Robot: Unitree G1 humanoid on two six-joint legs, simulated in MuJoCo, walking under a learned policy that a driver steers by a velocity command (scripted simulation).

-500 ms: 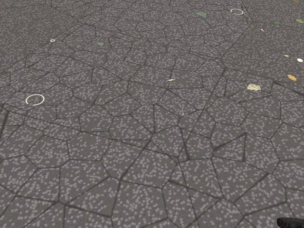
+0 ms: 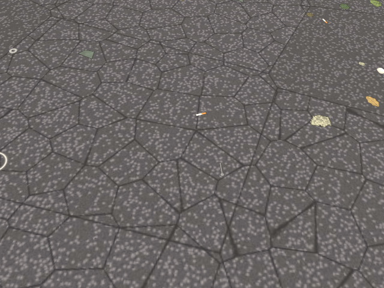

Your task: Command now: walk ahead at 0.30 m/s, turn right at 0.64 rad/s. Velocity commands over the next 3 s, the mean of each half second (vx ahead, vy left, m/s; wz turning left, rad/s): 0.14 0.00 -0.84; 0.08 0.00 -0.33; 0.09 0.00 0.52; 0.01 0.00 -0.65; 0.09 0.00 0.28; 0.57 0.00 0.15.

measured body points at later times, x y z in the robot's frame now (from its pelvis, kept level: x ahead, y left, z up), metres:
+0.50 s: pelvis +0.20 +0.00 +0.00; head +0.24 -0.05 +0.44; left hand +0.46 +0.21 -0.07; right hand +0.30 -0.33 -0.09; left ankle +0.38 +0.14 -0.68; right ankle +0.25 -0.07 -0.74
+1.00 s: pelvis +0.29 +0.03 +0.00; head +0.31 +0.02 +0.45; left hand +0.57 +0.15 -0.09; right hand +0.22 -0.25 -0.11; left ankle +0.39 +0.09 -0.74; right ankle +0.18 -0.04 -0.74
